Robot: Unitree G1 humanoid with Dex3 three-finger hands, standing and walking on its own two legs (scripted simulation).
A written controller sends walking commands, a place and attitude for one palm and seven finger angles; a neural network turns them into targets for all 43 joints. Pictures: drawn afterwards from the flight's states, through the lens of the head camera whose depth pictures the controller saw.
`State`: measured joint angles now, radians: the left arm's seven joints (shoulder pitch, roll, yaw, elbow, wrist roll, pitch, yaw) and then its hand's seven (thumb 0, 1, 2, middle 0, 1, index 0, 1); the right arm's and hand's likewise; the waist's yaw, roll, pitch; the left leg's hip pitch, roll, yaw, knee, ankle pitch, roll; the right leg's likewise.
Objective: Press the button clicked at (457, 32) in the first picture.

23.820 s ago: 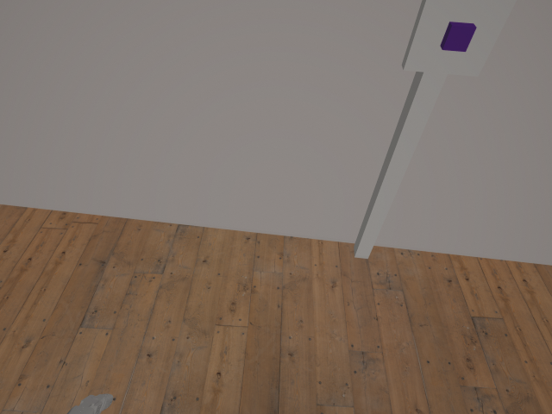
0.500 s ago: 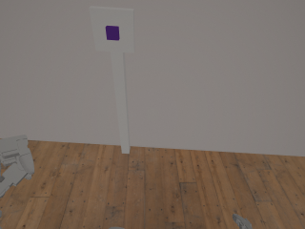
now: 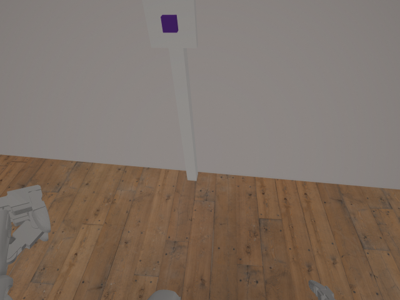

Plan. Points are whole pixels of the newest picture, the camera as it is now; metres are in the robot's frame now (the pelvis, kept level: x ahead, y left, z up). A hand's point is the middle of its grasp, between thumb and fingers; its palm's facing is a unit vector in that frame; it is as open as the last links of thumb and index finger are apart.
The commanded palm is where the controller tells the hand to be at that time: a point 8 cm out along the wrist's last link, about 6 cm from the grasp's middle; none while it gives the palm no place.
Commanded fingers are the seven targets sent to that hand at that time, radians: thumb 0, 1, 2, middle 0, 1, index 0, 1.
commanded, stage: stop stepping back and stand still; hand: left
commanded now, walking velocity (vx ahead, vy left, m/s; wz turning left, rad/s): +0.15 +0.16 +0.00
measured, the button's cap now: (169, 23) +0.94 +0.19 +0.19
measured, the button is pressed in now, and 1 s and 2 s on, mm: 0 0 0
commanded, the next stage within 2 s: let the arm hang, fingers relaxed in 0.14 s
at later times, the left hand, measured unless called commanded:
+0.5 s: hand out of the picture +0.09 +0.19 -0.14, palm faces +0.04 -0.97 -0.24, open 3.2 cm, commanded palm none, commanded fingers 0.00 0.90 0.90 -0.79 -0.94 -0.79 -0.94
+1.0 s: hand out of the picture +0.01 +0.20 -0.16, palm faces +0.04 -0.97 -0.23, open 6.9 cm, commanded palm none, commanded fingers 0.00 0.90 0.90 -0.20 -0.30 -0.20 -0.30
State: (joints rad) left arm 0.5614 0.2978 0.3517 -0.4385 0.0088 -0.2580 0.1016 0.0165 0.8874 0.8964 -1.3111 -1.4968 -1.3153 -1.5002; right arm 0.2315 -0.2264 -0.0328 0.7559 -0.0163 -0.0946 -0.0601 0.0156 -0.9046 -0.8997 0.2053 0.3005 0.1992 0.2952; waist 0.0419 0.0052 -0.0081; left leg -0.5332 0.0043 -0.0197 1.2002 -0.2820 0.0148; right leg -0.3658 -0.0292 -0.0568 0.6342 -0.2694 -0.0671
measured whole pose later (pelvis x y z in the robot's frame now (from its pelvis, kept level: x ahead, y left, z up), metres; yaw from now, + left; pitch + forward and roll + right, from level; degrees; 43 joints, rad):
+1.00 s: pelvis +0.00 +0.02 +0.01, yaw +1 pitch -2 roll +0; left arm 0.27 0.17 0.01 1.11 0.01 0.00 0.03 0.01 0.91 0.90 -0.28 -0.39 -0.28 -0.39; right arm 0.36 -0.15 -0.01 1.09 -0.01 0.01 -0.03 0.00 -0.91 -0.90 0.20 0.30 0.19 0.29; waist -0.01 0.02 0.04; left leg -0.17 0.00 0.03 0.44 -0.23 0.01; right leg -0.25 0.02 0.01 0.42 -0.14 -0.03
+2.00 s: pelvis +0.04 +0.01 +0.02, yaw +1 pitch -1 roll +0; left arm 0.16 0.21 0.02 1.14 0.01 -0.02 0.02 0.01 0.91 0.90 -0.20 -0.30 -0.20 -0.30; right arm 0.22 -0.21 -0.02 1.12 -0.01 0.00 -0.03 0.00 -0.91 -0.90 0.20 0.30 0.20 0.29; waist -0.02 0.02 0.06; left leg -0.09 0.02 0.03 0.36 -0.25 -0.01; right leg -0.18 0.05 0.01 0.37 -0.17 -0.04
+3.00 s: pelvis +0.04 +0.00 +0.02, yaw +1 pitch -1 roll +0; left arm 0.10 0.29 0.02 1.14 0.01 -0.03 0.00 0.01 0.91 0.90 -0.20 -0.30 -0.21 -0.30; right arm 0.15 -0.30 -0.02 1.12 -0.01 0.00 -0.02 0.00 -0.91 -0.90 0.20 0.30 0.20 0.29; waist -0.02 0.02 0.07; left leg -0.06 0.03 0.03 0.31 -0.23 -0.02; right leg -0.15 0.06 0.01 0.32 -0.15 -0.05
